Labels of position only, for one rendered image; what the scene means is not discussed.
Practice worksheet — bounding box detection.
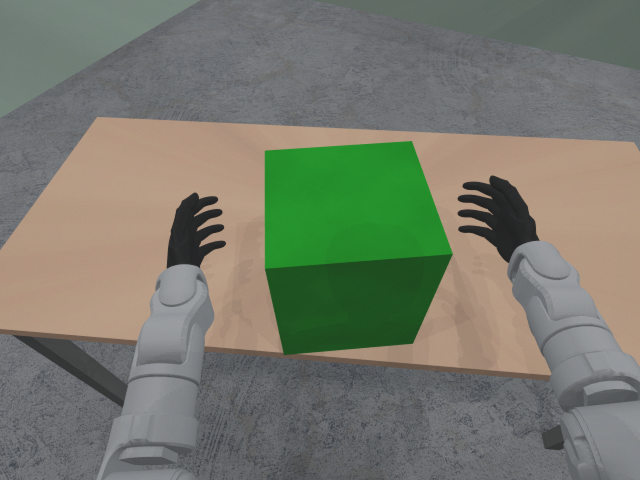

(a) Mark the right robot forearm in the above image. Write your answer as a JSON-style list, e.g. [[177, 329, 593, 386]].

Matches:
[[507, 241, 640, 413]]

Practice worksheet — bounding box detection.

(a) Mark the carton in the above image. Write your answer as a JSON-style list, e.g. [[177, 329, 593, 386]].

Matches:
[[265, 141, 453, 355]]

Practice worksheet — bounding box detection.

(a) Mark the right robot hand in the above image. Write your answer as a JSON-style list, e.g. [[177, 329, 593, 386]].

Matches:
[[458, 176, 540, 263]]

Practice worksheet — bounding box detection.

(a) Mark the left robot forearm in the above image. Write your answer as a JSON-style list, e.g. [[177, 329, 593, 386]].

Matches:
[[96, 264, 214, 480]]

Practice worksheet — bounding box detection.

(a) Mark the table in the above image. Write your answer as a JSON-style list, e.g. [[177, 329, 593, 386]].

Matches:
[[0, 117, 640, 450]]

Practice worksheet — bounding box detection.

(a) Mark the left robot hand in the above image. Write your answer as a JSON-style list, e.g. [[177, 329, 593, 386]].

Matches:
[[167, 193, 226, 268]]

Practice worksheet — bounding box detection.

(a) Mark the robot right upper arm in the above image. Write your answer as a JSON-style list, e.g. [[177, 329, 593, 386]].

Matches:
[[560, 400, 640, 480]]

